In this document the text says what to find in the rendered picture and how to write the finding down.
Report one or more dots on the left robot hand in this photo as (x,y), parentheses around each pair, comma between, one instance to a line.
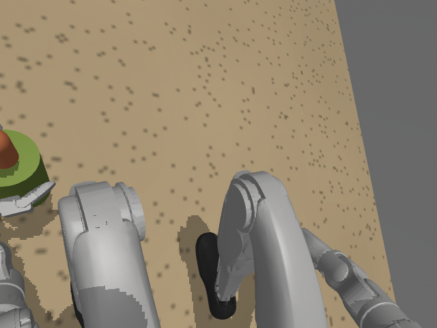
(17,205)

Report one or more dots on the right robot hand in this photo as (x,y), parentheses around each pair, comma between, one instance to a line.
(317,247)

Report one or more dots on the right robot arm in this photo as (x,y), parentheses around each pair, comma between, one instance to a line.
(366,302)

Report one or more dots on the left robot arm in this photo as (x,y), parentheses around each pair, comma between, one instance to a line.
(14,312)

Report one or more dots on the bottle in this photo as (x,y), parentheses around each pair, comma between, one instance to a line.
(21,165)

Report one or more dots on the right robot foot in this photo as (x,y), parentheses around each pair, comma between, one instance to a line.
(207,260)

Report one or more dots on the left robot foot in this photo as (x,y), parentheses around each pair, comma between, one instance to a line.
(78,314)

